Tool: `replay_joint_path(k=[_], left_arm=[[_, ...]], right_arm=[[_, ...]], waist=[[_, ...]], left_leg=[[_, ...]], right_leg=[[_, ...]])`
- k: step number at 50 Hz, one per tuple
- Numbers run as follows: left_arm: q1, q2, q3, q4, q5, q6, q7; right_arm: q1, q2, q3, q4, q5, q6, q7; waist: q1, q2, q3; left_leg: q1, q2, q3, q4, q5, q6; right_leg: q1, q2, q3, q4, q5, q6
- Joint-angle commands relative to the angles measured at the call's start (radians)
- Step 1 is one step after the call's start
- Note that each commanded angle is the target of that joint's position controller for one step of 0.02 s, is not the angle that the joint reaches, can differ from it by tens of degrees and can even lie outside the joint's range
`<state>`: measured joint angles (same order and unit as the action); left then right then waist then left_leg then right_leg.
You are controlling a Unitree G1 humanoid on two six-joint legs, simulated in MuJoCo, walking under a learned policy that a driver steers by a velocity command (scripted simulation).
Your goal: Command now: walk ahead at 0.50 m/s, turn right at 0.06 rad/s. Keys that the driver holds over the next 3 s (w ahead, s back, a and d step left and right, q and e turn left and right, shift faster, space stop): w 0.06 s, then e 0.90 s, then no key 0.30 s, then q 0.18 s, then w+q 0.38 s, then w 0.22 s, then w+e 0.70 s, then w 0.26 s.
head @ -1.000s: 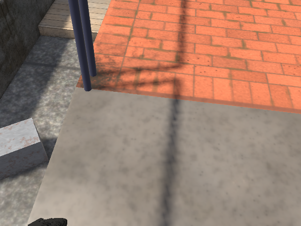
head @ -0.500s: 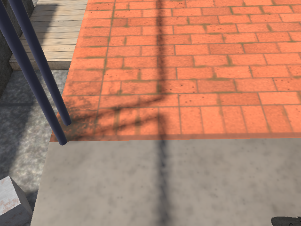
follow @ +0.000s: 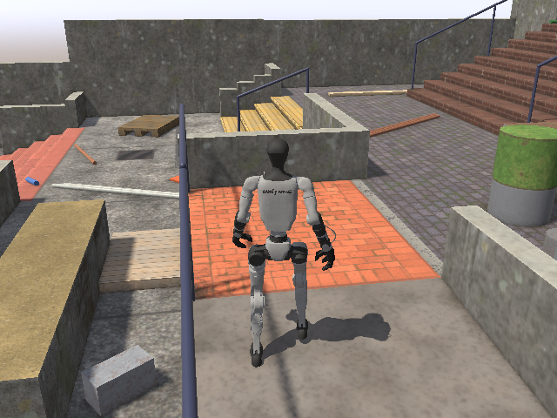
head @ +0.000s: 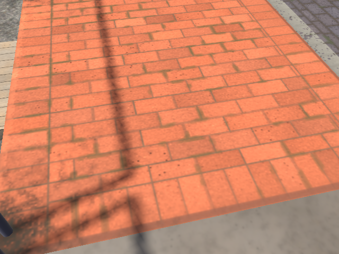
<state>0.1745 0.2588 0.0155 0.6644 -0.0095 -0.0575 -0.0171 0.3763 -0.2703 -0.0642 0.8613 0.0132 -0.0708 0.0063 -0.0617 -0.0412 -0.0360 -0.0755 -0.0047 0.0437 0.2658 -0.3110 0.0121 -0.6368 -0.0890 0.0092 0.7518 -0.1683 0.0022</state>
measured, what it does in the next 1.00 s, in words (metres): walks ahead, turning right: right foot, then left foot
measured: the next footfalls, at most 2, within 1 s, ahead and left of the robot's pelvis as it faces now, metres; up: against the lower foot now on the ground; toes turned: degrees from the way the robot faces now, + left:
right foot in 0.10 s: +0.21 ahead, -0.14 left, +0.01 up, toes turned -3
left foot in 0.52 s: +0.31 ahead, +0.05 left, +0.03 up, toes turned -14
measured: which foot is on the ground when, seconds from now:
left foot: down 0.00-0.12, up 0.14-0.50, down 0.52-0.90, up 0.92-1.00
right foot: up 0.00-0.08, down 0.10-0.52, up 0.54-0.88, down 0.90-1.00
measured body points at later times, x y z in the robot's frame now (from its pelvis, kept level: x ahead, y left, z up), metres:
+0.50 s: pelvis +0.17 -0.05 +0.01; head +0.20 -0.05 +0.46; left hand +0.32 +0.23 -0.09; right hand +0.33 -0.32 -0.09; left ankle +0.27 +0.07 -0.71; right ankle +0.17 -0.14 -0.73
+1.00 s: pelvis +0.16 -0.09 +0.00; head +0.18 -0.14 +0.44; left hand +0.42 +0.09 -0.07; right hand +0.18 -0.41 -0.12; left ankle +0.24 +0.06 -0.65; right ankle +0.14 -0.18 -0.73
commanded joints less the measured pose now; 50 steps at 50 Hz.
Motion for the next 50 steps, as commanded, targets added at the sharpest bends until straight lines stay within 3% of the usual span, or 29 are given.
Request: replay_joint_path(k=[1,3,4,5,6,7,8,9,10,13,16,22,25,26,27,28,29,30,32,34,36,39,43,44,45,46,47,48,50], left_arm=[[-0.077,0.069,0.017,-0.088,-0.007,-0.016,-0.005],[-0.042,0.089,0.031,-0.084,-0.015,-0.012,-0.013],[0.054,0.118,0.050,-0.052,-0.006,-0.009,-0.011],[0.196,0.174,0.080,-0.014,-0.003,-0.011,-0.006],[0.269,0.317,0.104,-0.022,0.015,-0.003,0.000],[0.318,0.277,0.099,-0.010,0.008,0.001,-0.003],[0.264,0.220,0.078,-0.020,0.008,-0.008,-0.001],[0.193,0.177,0.067,-0.033,0.007,-0.011,0.001],[0.135,0.150,0.059,-0.039,0.006,-0.012,-0.001],[0.044,0.154,0.065,-0.065,0.023,-0.008,0.006],[0.048,0.176,0.080,-0.068,0.015,0.002,0.026],[0.071,0.197,0.093,-0.079,-0.006,0.054,0.043],[0.029,0.191,0.092,-0.093,-0.015,0.069,0.049],[0.034,0.155,0.080,-0.100,-0.008,0.065,0.050],[0.094,0.080,0.060,-0.115,0.014,0.059,0.046],[0.175,0.076,0.056,-0.110,0.017,0.054,0.042],[0.163,0.157,0.077,-0.101,-0.004,0.053,0.040],[0.104,0.206,0.097,-0.083,-0.018,0.068,0.046],[0.086,0.188,0.103,-0.075,-0.009,0.108,0.054],[0.085,0.127,0.089,-0.092,-0.010,0.118,0.048],[0.034,0.094,0.075,-0.115,-0.014,0.115,0.037],[-0.004,0.091,0.063,-0.144,-0.010,0.100,0.005],[0.094,0.124,0.084,-0.112,-0.008,0.104,-0.012],[0.137,0.139,0.096,-0.091,0.000,0.105,-0.006],[0.157,0.217,0.118,-0.098,0.008,0.099,0.007],[0.123,0.296,0.115,-0.153,0.003,0.091,0.017],[0.113,0.328,0.124,-0.183,0.043,0.071,0.003],[0.089,0.306,0.126,-0.169,0.060,0.060,0.004],[-0.016,0.182,0.083,-0.167,0.024,0.060,0.025]], right_arm=[[-0.050,-0.199,-0.043,-0.056,0.014,-0.003,-0.006],[-0.065,-0.195,-0.038,-0.062,0.015,0.008,-0.007],[-0.074,-0.181,-0.030,-0.063,0.006,0.016,-0.011],[-0.064,-0.137,-0.013,-0.065,-0.016,0.022,-0.017],[0.019,-0.041,0.020,-0.121,-0.050,0.008,-0.018],[0.042,-0.053,0.020,-0.095,-0.044,-0.009,-0.014],[-0.036,-0.137,-0.004,-0.106,-0.011,-0.019,-0.004],[-0.112,-0.129,0.000,-0.125,-0.003,-0.019,-0.004],[-0.143,-0.118,0.003,-0.133,-0.015,-0.011,-0.010],[-0.125,-0.089,0.003,-0.139,-0.024,0.033,-0.020],[-0.166,-0.057,0.014,-0.156,-0.032,0.051,-0.032],[-0.310,-0.077,0.005,-0.207,-0.018,0.075,-0.027],[-0.281,-0.091,-0.012,-0.212,-0.011,0.062,-0.028],[-0.245,-0.128,-0.027,-0.209,-0.026,0.060,-0.034],[-0.203,-0.214,-0.047,-0.214,-0.046,0.064,-0.046],[-0.163,-0.210,-0.048,-0.201,-0.045,0.077,-0.051],[-0.168,-0.190,-0.050,-0.208,-0.040,0.075,-0.051],[-0.221,-0.113,-0.031,-0.233,-0.043,0.069,-0.052],[-0.323,-0.074,-0.016,-0.249,-0.030,0.072,-0.054],[-0.338,-0.095,-0.024,-0.242,-0.032,0.081,-0.061],[-0.305,-0.095,-0.027,-0.240,-0.027,0.091,-0.067],[-0.298,-0.152,-0.045,-0.237,-0.017,0.100,-0.063],[-0.296,-0.168,-0.051,-0.220,0.008,0.108,-0.058],[-0.272,-0.134,-0.043,-0.204,0.007,0.109,-0.057],[-0.240,-0.078,-0.030,-0.200,-0.021,0.116,-0.050],[-0.229,-0.034,-0.017,-0.226,-0.071,0.118,-0.044],[-0.265,-0.086,-0.030,-0.259,-0.046,0.105,-0.052],[-0.337,-0.121,-0.041,-0.273,-0.013,0.096,-0.066],[-0.311,-0.131,-0.055,-0.226,-0.021,0.102,-0.082]], waist=[[0.027,0.128,0.077],[0.068,0.149,0.068],[0.119,0.141,0.020],[0.181,0.098,-0.090],[0.136,-0.206,-0.232],[0.156,-0.271,-0.345],[0.150,-0.132,-0.227],[0.134,-0.060,-0.149],[0.106,-0.011,-0.089],[0.027,-0.059,-0.050],[0.024,-0.061,-0.060],[0.071,-0.105,-0.083],[0.025,-0.102,-0.067],[0.020,-0.067,-0.092],[0.064,0.162,-0.154],[0.084,0.327,-0.178],[0.058,0.319,-0.177],[0.048,0.199,-0.127],[0.080,0.170,-0.044],[0.097,0.206,-0.019],[0.068,0.210,-0.040],[0.052,0.238,-0.095],[0.092,0.201,-0.100],[0.099,0.138,-0.083],[0.085,-0.098,-0.026],[0.026,-0.307,0.007],[0.096,-0.260,-0.113],[0.109,-0.218,-0.069],[0.064,-0.124,-0.035]], left_leg=[[-0.088,0.278,-0.155,-0.109,0.091,0.172],[-0.074,0.275,-0.134,-0.056,0.127,0.149],[-0.071,0.232,-0.083,0.078,0.339,0.124],[-0.134,0.150,0.007,0.348,0.477,0.074],[-0.474,0.025,0.054,0.745,0.186,-0.026],[-0.640,-0.044,-0.057,0.970,-0.254,-0.057],[-0.715,0.023,-0.107,1.082,-0.243,-0.053],[-0.721,0.067,-0.089,1.080,-0.177,-0.044],[-0.679,0.092,-0.087,1.003,-0.123,-0.041],[-0.503,0.076,-0.063,0.868,-0.025,-0.049],[-0.464,0.034,-0.061,0.693,0.006,-0.073],[-0.401,-0.018,-0.080,0.469,0.047,-0.080],[-0.248,-0.034,-0.073,0.239,0.136,-0.045],[-0.123,0.044,-0.129,0.187,0.231,-0.015],[0.061,0.277,-0.336,0.161,0.455,0.088],[0.158,0.457,-0.549,0.141,0.669,0.258],[0.108,0.496,-0.618,0.094,0.514,0.335],[0.034,0.410,-0.504,0.089,0.376,0.294],[-0.124,0.295,-0.289,0.064,0.285,0.211],[-0.174,0.225,-0.148,0.064,0.313,0.178],[-0.133,0.229,-0.102,0.083,0.351,0.187],[-0.099,0.277,-0.092,0.106,0.347,0.197],[-0.150,0.290,-0.060,0.205,0.213,0.134],[-0.223,0.246,-0.008,0.311,0.120,0.080],[-0.423,0.145,0.099,0.580,-0.093,-0.010],[-0.664,0.034,0.072,0.873,-0.384,-0.075],[-0.683,-0.003,-0.045,0.999,-0.367,-0.094],[-0.704,0.018,-0.089,1.020,-0.292,-0.086],[-0.679,0.054,-0.108,1.004,-0.123,-0.084]], right_leg=[[0.083,0.018,-0.032,-0.100,-0.021,-0.023],[0.195,0.042,-0.055,-0.186,-0.034,-0.053],[0.325,0.087,-0.084,-0.220,-0.026,-0.067],[0.547,0.060,-0.037,-0.227,0.050,-0.098],[0.879,-0.212,0.411,-0.274,0.180,-0.246],[0.959,-0.314,0.734,-0.440,0.193,-0.361],[0.861,-0.289,0.613,-0.409,0.223,-0.324],[0.741,-0.235,0.456,-0.381,0.286,-0.289],[0.606,-0.186,0.351,-0.399,0.350,-0.262],[0.376,-0.095,0.204,-0.453,0.452,-0.242],[0.344,-0.082,0.173,-0.441,0.502,-0.252],[0.385,-0.090,0.296,-0.377,0.208,-0.218],[0.358,-0.051,0.349,-0.302,0.170,-0.169],[0.304,-0.005,0.326,-0.235,0.074,-0.125],[0.158,0.111,0.205,-0.021,-0.268,-0.064],[-0.033,0.203,0.094,0.213,-0.575,0.001],[-0.103,0.129,0.082,0.426,-0.514,0.027],[-0.091,0.094,0.097,0.510,-0.420,0.040],[-0.022,0.077,0.078,0.550,-0.306,0.074],[0.034,0.087,0.025,0.475,-0.232,0.086],[0.060,0.079,0.000,0.321,-0.220,0.083],[0.174,0.042,-0.007,0.095,-0.232,0.052],[0.365,0.077,-0.079,-0.192,-0.088,-0.020],[0.451,0.100,-0.061,-0.273,-0.064,-0.048],[0.534,-0.053,0.188,-0.376,0.083,-0.106],[0.577,-0.238,0.452,-0.320,0.456,-0.192],[0.519,-0.337,0.543,-0.392,0.459,-0.342],[0.461,-0.260,0.547,-0.441,0.167,-0.312],[0.423,-0.147,0.379,-0.403,0.064,-0.185]])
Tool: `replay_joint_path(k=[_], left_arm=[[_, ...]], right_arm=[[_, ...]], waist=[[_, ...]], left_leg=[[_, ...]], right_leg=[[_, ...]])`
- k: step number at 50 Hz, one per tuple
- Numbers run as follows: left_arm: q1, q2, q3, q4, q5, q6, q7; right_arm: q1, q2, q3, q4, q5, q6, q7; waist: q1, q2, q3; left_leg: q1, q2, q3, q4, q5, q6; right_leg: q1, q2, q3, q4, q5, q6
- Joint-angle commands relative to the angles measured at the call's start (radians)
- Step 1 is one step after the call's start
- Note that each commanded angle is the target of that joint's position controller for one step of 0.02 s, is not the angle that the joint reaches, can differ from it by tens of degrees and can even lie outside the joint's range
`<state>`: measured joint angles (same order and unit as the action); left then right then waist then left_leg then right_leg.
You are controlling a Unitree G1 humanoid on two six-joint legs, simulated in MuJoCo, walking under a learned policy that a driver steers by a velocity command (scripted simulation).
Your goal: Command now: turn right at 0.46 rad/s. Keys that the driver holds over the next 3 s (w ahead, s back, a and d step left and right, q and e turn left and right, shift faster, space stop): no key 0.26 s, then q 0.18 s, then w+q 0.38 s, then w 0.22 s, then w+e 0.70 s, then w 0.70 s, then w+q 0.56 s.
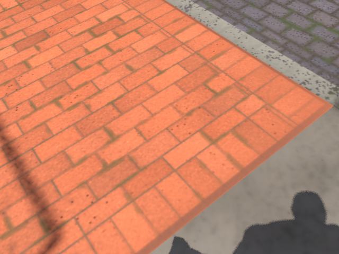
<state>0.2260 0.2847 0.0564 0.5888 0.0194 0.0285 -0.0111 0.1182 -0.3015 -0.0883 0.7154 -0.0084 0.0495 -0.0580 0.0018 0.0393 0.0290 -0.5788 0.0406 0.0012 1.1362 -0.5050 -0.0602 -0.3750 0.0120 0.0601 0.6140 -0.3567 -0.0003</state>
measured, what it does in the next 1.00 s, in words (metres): steps to the left: left foot, then left foot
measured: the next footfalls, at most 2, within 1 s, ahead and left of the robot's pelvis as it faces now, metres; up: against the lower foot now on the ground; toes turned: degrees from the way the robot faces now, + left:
left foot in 0.30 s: +0.03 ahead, +0.14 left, +0.01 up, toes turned -4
left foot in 0.82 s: +0.07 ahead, +0.18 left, +0.01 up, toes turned +15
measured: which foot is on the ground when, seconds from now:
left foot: up 0.00-0.28, down 0.30-0.50, up 0.52-0.80, down 0.82-1.00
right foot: down 0.00-0.82, up 0.84-1.00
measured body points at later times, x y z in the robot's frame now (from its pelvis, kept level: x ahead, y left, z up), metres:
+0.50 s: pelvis -0.01 +0.00 +0.00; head +0.01 +0.00 +0.45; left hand +0.16 +0.25 -0.09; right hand +0.13 -0.27 -0.10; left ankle -0.01 +0.14 -0.72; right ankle +0.02 -0.10 -0.73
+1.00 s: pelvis +0.08 +0.11 +0.02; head +0.08 +0.14 +0.47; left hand +0.18 +0.39 -0.09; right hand +0.18 -0.14 -0.09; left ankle +0.03 +0.17 -0.72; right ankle +0.15 -0.04 -0.61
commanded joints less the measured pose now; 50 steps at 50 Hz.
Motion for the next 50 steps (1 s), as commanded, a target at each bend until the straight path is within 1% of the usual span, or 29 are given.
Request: replay_joint_path(k=[1,4,7,10,13,15,16,17,18,19,20,23,25,27,28,29,33,36,38,40,41,42,43,44,45,46,47,48,50], left_arm=[[-0.091,0.135,0.029,-0.095,-0.013,-0.027,0.027],[-0.081,0.118,0.018,-0.085,-0.004,-0.037,0.046],[-0.061,0.105,0.014,-0.065,-0.007,-0.037,0.048],[-0.061,0.125,0.024,-0.053,-0.005,-0.034,0.038],[-0.061,0.113,0.023,-0.033,-0.009,-0.034,0.026],[-0.067,0.053,0.003,-0.012,-0.015,-0.038,0.024],[-0.019,0.042,0.002,0.008,-0.006,-0.050,0.023],[0.027,0.055,0.008,0.006,0.014,-0.064,0.016],[0.012,0.058,0.011,0.001,0.025,-0.076,0.015],[-0.081,0.079,0.018,-0.010,0.016,-0.074,0.020],[-0.134,0.074,0.023,-0.027,0.009,-0.069,0.027],[-0.109,0.060,0.028,-0.035,0.011,-0.047,0.042],[-0.042,0.064,0.035,-0.025,0.001,-0.046,0.040],[0.037,0.139,0.055,0.003,-0.015,-0.055,0.035],[0.056,0.145,0.056,0.011,-0.014,-0.068,0.038],[0.057,0.138,0.052,0.018,-0.010,-0.080,0.042],[-0.024,0.114,0.046,0.012,-0.023,-0.091,0.039],[-0.050,0.147,0.057,0.027,-0.032,-0.087,0.030],[-0.058,0.166,0.063,0.043,-0.032,-0.089,0.015],[-0.059,0.116,0.046,0.053,-0.024,-0.082,0.011],[-0.043,0.060,0.026,0.055,-0.010,-0.081,0.008],[-0.057,-0.027,-0.003,0.021,0.009,-0.089,-0.002],[-0.030,0.000,-0.003,-0.011,-0.016,-0.121,-0.010],[-0.146,0.076,0.015,-0.042,-0.075,-0.136,-0.009],[-0.192,0.110,0.020,-0.043,-0.081,-0.142,-0.003],[-0.160,0.090,0.014,-0.015,-0.056,-0.138,0.004],[-0.104,0.090,0.017,0.010,-0.036,-0.131,0.007],[-0.069,0.101,0.026,0.030,-0.033,-0.121,0.006],[-0.085,0.067,0.018,0.052,-0.026,-0.111,0.003]], right_arm=[[-0.021,-0.093,-0.031,-0.071,-0.008,-0.015,-0.016],[-0.001,-0.052,-0.015,-0.061,-0.003,-0.019,-0.010],[-0.018,-0.029,0.000,-0.069,0.001,-0.018,-0.005],[-0.015,-0.029,0.001,-0.064,0.005,-0.026,0.007],[0.012,-0.040,-0.002,-0.054,0.013,-0.033,0.015],[0.086,-0.015,0.009,-0.018,0.002,-0.042,0.029],[0.070,-0.038,0.012,-0.020,-0.012,-0.046,0.033],[0.043,-0.117,-0.003,-0.034,-0.011,-0.047,0.030],[0.014,-0.095,-0.002,-0.030,0.006,-0.045,0.033],[0.003,-0.074,-0.001,-0.040,0.004,-0.045,0.036],[-0.008,-0.074,-0.001,-0.043,0.000,-0.047,0.033],[-0.006,-0.066,0.002,-0.071,0.009,-0.039,0.015],[0.043,-0.050,0.002,-0.077,0.015,-0.031,0.011],[0.020,-0.036,0.008,-0.118,0.024,-0.038,0.017],[-0.026,-0.064,0.003,-0.135,0.029,-0.039,0.027],[-0.023,-0.067,-0.004,-0.140,0.035,-0.042,0.034],[0.036,-0.047,0.004,-0.132,0.026,-0.037,0.058],[0.031,-0.015,0.024,-0.154,0.024,-0.032,0.075],[0.101,-0.036,0.015,-0.136,0.024,-0.030,0.076],[0.273,-0.065,-0.007,-0.061,0.022,-0.031,0.070],[0.378,-0.104,-0.030,-0.021,0.027,-0.033,0.065],[0.448,-0.192,-0.044,-0.039,0.022,-0.045,0.054],[0.385,-0.245,-0.032,-0.126,0.033,-0.073,0.065],[0.378,-0.225,-0.038,-0.101,0.020,-0.094,0.075],[0.344,-0.182,-0.023,-0.089,0.010,-0.107,0.076],[0.282,-0.134,-0.003,-0.093,-0.001,-0.106,0.075],[0.230,-0.100,0.011,-0.099,-0.008,-0.104,0.073],[0.209,-0.080,0.018,-0.101,-0.012,-0.104,0.066],[0.259,-0.073,0.020,-0.073,-0.009,-0.111,0.048]], waist=[[-0.019,-0.204,-0.120],[-0.017,-0.170,-0.175],[0.002,-0.174,-0.169],[0.017,-0.185,-0.145],[0.020,-0.211,-0.113],[-0.024,-0.170,-0.129],[0.001,-0.117,-0.134],[0.064,0.038,-0.151],[0.064,0.100,-0.169],[0.019,0.092,-0.129],[0.010,0.085,-0.116],[0.009,0.064,-0.106],[0.023,-0.047,-0.075],[0.042,-0.230,-0.035],[0.066,-0.199,0.001],[0.052,-0.147,0.007],[0.018,-0.151,-0.053],[0.005,-0.184,-0.053],[-0.026,-0.200,-0.066],[-0.088,-0.121,-0.073],[-0.114,0.007,-0.066],[-0.115,0.298,-0.053],[-0.089,0.278,-0.111],[-0.119,0.132,-0.028],[-0.095,0.040,0.043],[-0.052,0.002,0.066],[-0.008,0.060,0.069],[0.015,0.098,0.063],[0.000,0.075,0.050]], left_leg=[[-0.133,-0.003,-0.055,0.137,0.125,-0.020],[-0.071,-0.022,-0.049,0.119,0.169,-0.025],[-0.039,-0.007,-0.059,-0.067,0.144,-0.021],[0.075,-0.012,-0.038,-0.245,0.077,-0.012],[0.172,-0.024,-0.015,-0.424,0.033,0.004],[0.342,-0.012,-0.010,-0.695,0.276,0.033],[0.422,0.027,-0.072,-0.707,0.414,0.055],[0.468,0.098,-0.146,-0.654,0.613,0.105],[0.398,0.098,-0.163,-0.645,0.499,0.163],[0.306,0.084,-0.188,-0.676,0.370,0.170],[0.264,0.077,-0.195,-0.693,0.331,0.158],[0.224,0.031,-0.186,-0.642,0.253,0.137],[0.087,-0.039,-0.131,-0.542,-0.070,0.127],[-0.089,-0.061,-0.005,-0.255,0.001,0.104],[-0.159,-0.005,-0.039,-0.087,-0.017,0.105],[-0.224,0.016,-0.069,0.032,-0.021,0.105],[-0.182,0.054,-0.032,0.070,0.117,0.067],[0.061,0.051,0.027,-0.177,0.112,0.067],[0.222,0.014,0.099,-0.292,0.055,0.077],[0.439,-0.076,0.220,-0.396,0.126,0.089],[0.561,-0.103,0.167,-0.475,0.080,0.125],[0.666,0.138,-0.331,-0.644,-0.059,0.248],[0.716,0.336,-0.863,-0.943,-0.130,0.430],[0.670,0.381,-0.957,-1.032,-0.399,0.464],[0.586,0.369,-0.842,-0.983,-0.366,0.419],[0.488,0.319,-0.684,-0.935,-0.218,0.372],[0.398,0.245,-0.538,-0.932,-0.123,0.338],[0.359,0.193,-0.440,-0.951,-0.064,0.315],[0.377,0.157,-0.313,-0.978,0.114,0.303]], right_leg=[[0.149,-0.217,0.278,-0.249,0.310,-0.166],[0.168,-0.204,0.238,-0.222,0.417,-0.169],[0.209,-0.208,0.258,-0.226,0.359,-0.174],[0.170,-0.209,0.283,-0.240,0.256,-0.186],[0.154,-0.204,0.316,-0.242,0.229,-0.199],[0.126,-0.171,0.258,-0.228,0.211,-0.143],[0.083,-0.128,0.204,-0.208,0.176,-0.090],[0.049,-0.055,0.125,-0.168,0.133,-0.048],[0.097,-0.001,0.047,-0.174,0.136,-0.003],[0.146,0.003,0.030,-0.155,0.138,0.010],[0.177,0.000,0.023,-0.132,0.145,0.008],[0.189,-0.007,0.019,-0.146,0.053,-0.013],[0.222,-0.065,0.101,-0.218,-0.250,-0.061],[0.271,-0.317,0.430,-0.403,-0.510,-0.195],[0.242,-0.397,0.532,-0.434,-0.496,-0.248],[0.255,-0.415,0.540,-0.435,-0.453,-0.260],[0.218,-0.297,0.213,-0.429,-0.228,-0.167],[0.068,-0.243,0.010,-0.432,-0.119,-0.132],[0.010,-0.248,-0.044,-0.385,-0.155,-0.135],[-0.099,-0.218,-0.112,-0.219,-0.296,-0.110],[-0.184,-0.162,-0.189,0.037,-0.239,-0.072],[-0.479,-0.070,-0.228,0.587,-0.265,0.022],[-0.665,-0.002,-0.033,0.764,-0.228,0.032],[-0.781,-0.053,0.009,0.845,-0.158,0.008],[-0.786,-0.099,0.017,0.830,-0.067,-0.010],[-0.710,-0.133,0.021,0.776,0.038,-0.005],[-0.612,-0.142,0.014,0.710,0.100,0.004],[-0.542,-0.137,0.004,0.665,0.161,0.016],[-0.513,-0.118,-0.036,0.607,0.273,0.034]])
Over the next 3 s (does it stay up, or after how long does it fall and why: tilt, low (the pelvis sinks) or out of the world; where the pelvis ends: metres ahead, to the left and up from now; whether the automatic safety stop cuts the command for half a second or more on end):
stays up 1.19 0.21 0.04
